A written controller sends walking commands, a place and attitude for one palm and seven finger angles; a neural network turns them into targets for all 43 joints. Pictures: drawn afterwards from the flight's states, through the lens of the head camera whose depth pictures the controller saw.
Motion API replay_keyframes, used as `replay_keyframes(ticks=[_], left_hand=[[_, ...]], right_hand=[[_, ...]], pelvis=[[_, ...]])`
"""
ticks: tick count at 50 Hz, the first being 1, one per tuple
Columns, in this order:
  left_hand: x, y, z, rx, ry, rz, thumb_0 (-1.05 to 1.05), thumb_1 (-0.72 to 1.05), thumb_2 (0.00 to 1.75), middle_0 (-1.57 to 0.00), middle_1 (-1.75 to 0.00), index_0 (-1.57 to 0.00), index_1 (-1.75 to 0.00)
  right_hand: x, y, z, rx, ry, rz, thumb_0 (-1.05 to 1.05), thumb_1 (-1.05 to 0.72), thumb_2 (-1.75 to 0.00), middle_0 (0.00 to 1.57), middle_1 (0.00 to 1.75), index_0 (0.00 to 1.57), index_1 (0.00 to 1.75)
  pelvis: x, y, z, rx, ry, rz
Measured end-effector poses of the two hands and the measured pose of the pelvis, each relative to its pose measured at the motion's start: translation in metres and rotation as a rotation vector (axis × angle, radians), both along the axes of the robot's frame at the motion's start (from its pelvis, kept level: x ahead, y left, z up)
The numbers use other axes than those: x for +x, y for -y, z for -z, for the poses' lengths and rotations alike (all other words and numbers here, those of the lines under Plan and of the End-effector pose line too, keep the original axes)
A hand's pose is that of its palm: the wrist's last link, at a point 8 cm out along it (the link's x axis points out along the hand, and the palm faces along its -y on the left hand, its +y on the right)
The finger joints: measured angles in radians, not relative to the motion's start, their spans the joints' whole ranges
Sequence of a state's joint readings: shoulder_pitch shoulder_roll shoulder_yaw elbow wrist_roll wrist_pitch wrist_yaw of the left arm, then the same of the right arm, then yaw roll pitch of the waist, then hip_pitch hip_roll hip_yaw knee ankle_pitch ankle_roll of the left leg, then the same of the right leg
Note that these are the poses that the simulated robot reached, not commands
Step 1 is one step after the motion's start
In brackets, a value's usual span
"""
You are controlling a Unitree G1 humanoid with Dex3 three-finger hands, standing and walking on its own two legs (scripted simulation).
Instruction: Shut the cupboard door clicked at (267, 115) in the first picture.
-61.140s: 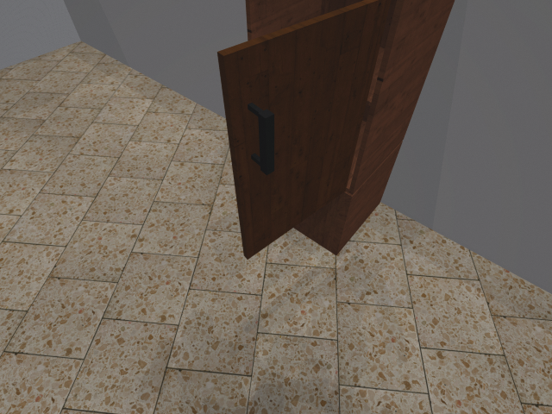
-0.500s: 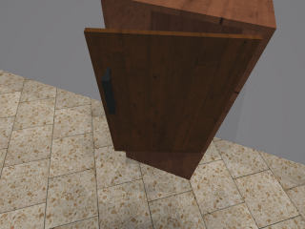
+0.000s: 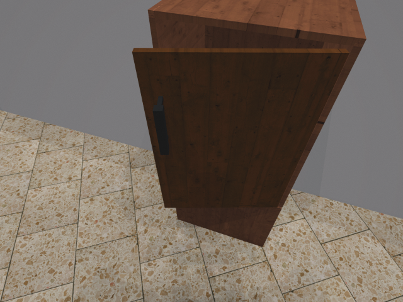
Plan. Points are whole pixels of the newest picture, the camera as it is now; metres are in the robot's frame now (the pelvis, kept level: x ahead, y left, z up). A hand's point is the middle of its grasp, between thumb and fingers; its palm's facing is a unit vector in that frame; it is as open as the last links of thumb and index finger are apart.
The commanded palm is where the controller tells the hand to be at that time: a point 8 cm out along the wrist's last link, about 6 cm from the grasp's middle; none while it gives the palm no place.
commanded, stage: come to a stop and stand still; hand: left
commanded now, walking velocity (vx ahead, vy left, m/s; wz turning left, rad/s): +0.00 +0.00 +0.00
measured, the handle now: (162, 126) +0.47 +0.13 +0.10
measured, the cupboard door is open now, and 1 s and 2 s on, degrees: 19 19 19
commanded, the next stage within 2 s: look again from close up in 0.28 s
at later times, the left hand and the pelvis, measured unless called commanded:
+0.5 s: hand out of the picture +0.01 +0.18 -0.15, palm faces -0.03 -0.98 -0.22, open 7.4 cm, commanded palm none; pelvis +0.00 +0.00 +0.02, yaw -1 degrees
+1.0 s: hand out of the picture +0.04 +0.15 -0.15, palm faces +0.00 -0.98 -0.22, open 7.3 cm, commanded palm +0.11 +0.19 -0.06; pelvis +0.02 -0.03 +0.02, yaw +0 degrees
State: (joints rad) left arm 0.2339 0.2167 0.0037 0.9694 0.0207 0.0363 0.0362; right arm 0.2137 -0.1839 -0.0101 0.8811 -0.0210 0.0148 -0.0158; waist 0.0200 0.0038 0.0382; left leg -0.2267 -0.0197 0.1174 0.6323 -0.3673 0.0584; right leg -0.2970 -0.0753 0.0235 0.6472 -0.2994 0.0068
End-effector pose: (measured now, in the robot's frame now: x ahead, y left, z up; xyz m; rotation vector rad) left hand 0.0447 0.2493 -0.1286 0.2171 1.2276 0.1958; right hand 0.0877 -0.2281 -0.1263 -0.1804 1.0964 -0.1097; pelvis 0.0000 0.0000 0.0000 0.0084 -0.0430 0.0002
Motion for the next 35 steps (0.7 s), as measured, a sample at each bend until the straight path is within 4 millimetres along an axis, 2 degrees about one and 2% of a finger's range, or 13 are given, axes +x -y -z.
replay_keyframes(ticks=[2,6,13,22,28,35], left_hand=[[-0.005,-0.003,-0.005,0.003,-0.001,0.01,0.01,0.91,0.9,-0.2,-0.3,-0.2,-0.3],[-0.015,-0.006,-0.012,0.007,-0.026,0.032,0.01,0.91,0.9,-0.2,-0.3,-0.2,-0.3],[-0.031,-0.003,-0.013,-0.008,-0.078,0.027,0.01,0.91,0.9,-0.2,-0.3,-0.2,-0.3],[-0.039,0.015,-0.008,-0.042,-0.143,0.022,0.01,0.91,0.9,-0.2,-0.3,-0.2,-0.3],[-0.033,0.031,-0.006,-0.059,-0.156,0.023,0.01,0.91,0.9,-0.2,-0.3,-0.2,-0.3],[-0.024,0.041,-0.006,-0.053,-0.153,0.016,0.01,0.92,0.9,-0.2,-0.3,-0.2,-0.3]], right_hand=[[-0.005,-0.012,0.003,0.034,0.001,0.003,0.0,-0.91,-0.9,0.2,0.3,0.2,0.3],[-0.014,-0.017,0.002,0.048,0.009,0.03,-0.01,-0.93,-0.9,0.2,0.3,0.21,0.3],[-0.049,-0.008,0.005,0.023,-0.097,0.037,-0.01,-0.93,-0.9,0.2,0.3,0.21,0.3],[-0.088,0.0,0.007,0.015,-0.242,0.069,0.0,-0.91,-0.9,0.2,0.3,0.2,0.3],[-0.095,0.001,0.008,0.029,-0.285,0.08,0.0,-0.91,-0.9,0.2,0.3,0.2,0.3],[-0.085,0.004,0.009,0.047,-0.284,0.081,0.0,-0.91,-0.9,0.2,0.3,0.2,0.3]], pelvis=[[-0.003,-0.005,-0.002,-0.002,0.002,0.005],[-0.007,-0.011,-0.007,0.002,-0.009,0.018],[-0.008,-0.013,-0.011,0.009,-0.024,0.021],[-0.001,-0.005,-0.014,0.011,-0.023,0.019],[0.004,0.004,-0.016,0.01,-0.025,0.017],[0.011,0.016,-0.016,0.009,-0.027,0.014]])
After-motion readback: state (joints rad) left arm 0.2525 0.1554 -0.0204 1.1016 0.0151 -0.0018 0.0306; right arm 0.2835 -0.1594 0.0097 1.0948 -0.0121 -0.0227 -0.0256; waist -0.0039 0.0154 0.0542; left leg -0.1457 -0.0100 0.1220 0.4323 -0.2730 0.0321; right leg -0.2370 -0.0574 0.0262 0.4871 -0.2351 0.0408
